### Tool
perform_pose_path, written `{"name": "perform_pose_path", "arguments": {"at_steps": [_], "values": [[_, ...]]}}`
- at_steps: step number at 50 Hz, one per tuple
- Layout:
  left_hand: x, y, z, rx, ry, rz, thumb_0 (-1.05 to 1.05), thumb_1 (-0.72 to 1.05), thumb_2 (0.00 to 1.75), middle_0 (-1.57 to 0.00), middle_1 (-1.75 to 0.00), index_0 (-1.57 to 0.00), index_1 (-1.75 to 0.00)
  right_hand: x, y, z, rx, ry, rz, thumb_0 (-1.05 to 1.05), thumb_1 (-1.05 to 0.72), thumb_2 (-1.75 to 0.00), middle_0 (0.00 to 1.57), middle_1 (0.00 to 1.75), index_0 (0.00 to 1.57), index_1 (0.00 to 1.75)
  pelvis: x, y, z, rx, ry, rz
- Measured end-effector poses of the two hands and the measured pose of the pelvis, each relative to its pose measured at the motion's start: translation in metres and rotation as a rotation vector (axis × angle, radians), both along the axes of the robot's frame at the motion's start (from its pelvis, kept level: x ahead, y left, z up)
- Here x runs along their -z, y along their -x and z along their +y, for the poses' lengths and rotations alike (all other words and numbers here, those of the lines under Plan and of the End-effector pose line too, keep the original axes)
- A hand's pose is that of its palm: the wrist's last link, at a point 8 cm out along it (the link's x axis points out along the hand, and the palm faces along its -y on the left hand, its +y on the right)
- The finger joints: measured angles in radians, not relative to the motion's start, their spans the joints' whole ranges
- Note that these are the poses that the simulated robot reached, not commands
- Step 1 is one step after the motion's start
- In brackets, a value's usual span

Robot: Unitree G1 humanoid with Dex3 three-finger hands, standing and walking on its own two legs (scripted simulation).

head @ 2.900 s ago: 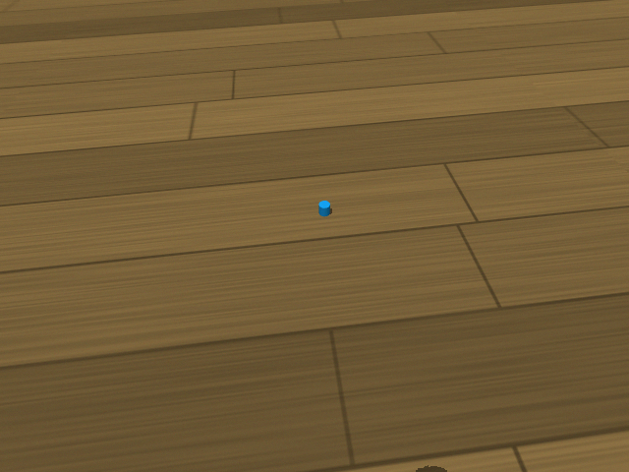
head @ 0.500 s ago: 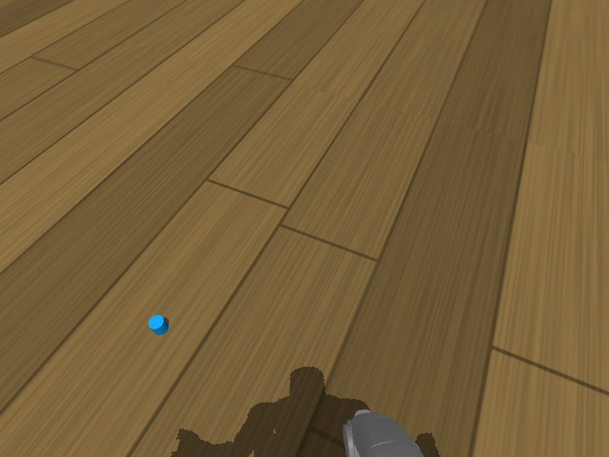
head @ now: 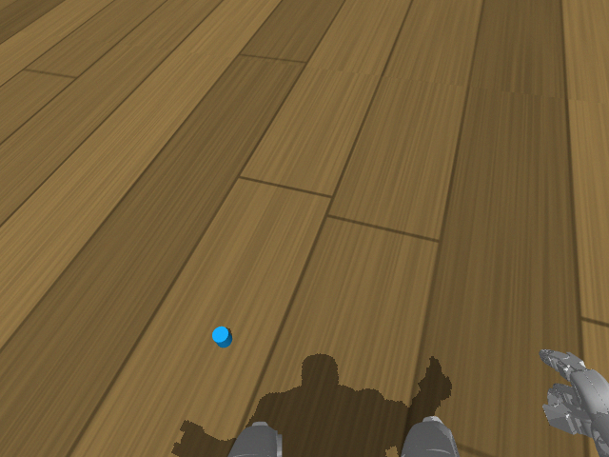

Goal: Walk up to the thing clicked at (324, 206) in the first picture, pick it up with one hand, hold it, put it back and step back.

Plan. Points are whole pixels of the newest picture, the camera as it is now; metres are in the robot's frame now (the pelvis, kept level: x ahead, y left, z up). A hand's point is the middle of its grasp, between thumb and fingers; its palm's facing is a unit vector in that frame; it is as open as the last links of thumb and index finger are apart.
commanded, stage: walk up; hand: left
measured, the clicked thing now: (222, 337) +0.52 +0.34 -0.68
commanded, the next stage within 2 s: none
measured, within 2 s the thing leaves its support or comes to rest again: neither
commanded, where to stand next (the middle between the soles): +0.06 +0.30 m, yaw -28 degrees
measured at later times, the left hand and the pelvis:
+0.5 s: hand out of the picture +0.10 +0.49 -0.07, palm faces -0.15 -0.77 -0.62, open 7.3 cm; pelvis -0.02 +0.20 +0.02, yaw -10 degrees
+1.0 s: hand out of the picture +0.14 +0.66 -0.11, palm faces -0.40 -0.83 -0.38, open 7.4 cm; pelvis -0.02 +0.42 +0.05, yaw -23 degrees
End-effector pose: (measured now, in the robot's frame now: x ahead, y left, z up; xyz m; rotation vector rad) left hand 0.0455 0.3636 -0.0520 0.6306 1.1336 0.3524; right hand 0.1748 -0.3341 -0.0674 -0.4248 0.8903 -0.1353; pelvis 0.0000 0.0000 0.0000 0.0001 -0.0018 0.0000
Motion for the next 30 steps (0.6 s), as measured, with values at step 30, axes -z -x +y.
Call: {"name": "perform_pose_path", "arguments": {"at_steps": [30], "values": [[-0.029, -0.052, 0.224, 0.239, -0.017, -0.045, 0.00, 0.90, 0.90, -0.21, -0.30, -0.21, -0.30, 0.038, 0.171, 0.249, 0.290, -0.097, 0.182, 0.01, -0.91, -0.89, 0.20, 0.30, 0.20, 0.30, -0.010, 0.033, 0.262, 0.235, -0.013, -0.021]]}}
